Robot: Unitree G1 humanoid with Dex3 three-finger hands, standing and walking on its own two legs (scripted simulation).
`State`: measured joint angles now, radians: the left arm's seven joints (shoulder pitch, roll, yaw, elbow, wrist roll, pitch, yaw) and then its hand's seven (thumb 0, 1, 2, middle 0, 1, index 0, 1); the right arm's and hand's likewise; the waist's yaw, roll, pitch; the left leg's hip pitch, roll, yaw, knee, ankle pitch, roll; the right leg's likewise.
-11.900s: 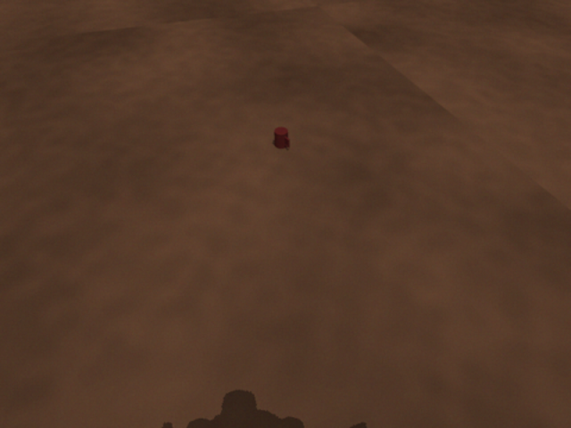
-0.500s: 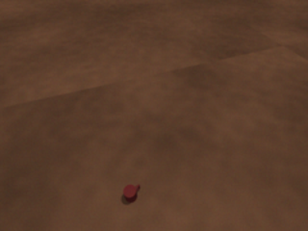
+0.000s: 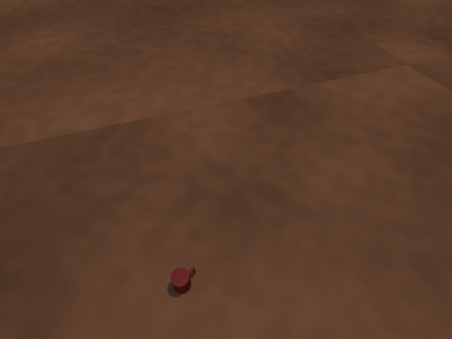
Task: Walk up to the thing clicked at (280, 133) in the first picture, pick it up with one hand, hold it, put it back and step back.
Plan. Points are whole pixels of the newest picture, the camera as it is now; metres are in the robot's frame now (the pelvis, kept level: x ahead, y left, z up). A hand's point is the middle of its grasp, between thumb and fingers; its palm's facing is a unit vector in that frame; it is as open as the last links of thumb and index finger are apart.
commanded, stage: walk up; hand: left
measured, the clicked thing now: (184, 278) +0.47 +0.17 -0.73
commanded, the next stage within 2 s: stand in 1.82 s
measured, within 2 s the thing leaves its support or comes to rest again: neither
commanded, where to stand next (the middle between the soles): +0.06 -0.03 m, yaw +0 degrees
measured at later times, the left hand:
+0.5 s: hand out of the picture +0.13 +0.18 -0.17, palm faces +0.00 -0.96 -0.29, open 7.4 cm
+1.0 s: hand out of the picture +0.13 +0.20 -0.14, palm faces -0.02 -0.93 -0.37, open 7.4 cm
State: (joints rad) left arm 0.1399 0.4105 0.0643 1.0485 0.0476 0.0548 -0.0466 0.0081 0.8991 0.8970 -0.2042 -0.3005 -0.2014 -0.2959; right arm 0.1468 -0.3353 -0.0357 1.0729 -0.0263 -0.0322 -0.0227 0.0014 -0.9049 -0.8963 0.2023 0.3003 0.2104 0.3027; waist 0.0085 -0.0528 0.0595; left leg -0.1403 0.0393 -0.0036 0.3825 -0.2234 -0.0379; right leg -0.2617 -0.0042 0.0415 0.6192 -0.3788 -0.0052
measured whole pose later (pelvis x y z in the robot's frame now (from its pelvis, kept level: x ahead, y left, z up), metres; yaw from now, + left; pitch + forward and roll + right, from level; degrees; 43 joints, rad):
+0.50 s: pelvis +0.04 -0.06 +0.00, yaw +0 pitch -2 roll +0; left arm 0.13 0.34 0.01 0.99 -0.01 0.00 0.00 0.01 0.90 0.90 -0.21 -0.30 -0.20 -0.30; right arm 0.16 -0.33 -0.01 1.01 -0.01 0.01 0.00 0.00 -0.91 -0.90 0.20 0.30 0.21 0.30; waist 0.01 -0.04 0.10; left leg -0.20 -0.01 0.00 0.50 -0.27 0.01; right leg -0.16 0.02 0.00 0.50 -0.31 -0.02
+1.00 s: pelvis +0.03 -0.06 +0.01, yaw -1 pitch -3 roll +0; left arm 0.08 0.36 0.02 1.11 0.02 -0.02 0.00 0.01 0.90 0.90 -0.20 -0.30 -0.20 -0.30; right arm 0.08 -0.35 -0.02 1.08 -0.01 0.02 0.01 0.00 -0.91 -0.90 0.20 0.30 0.21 0.30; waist 0.01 0.01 0.07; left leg -0.10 0.00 0.01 0.32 -0.17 0.01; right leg -0.06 0.02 0.01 0.31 -0.19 -0.01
